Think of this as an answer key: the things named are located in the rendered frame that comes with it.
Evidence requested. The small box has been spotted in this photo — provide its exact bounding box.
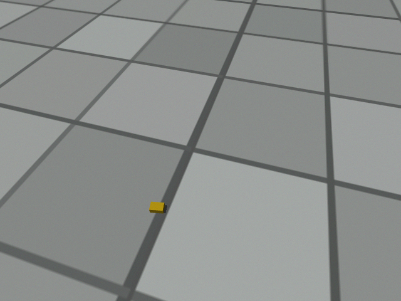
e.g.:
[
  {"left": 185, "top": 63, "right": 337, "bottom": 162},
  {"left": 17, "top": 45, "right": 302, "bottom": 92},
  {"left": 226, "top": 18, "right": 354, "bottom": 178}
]
[{"left": 149, "top": 202, "right": 165, "bottom": 214}]

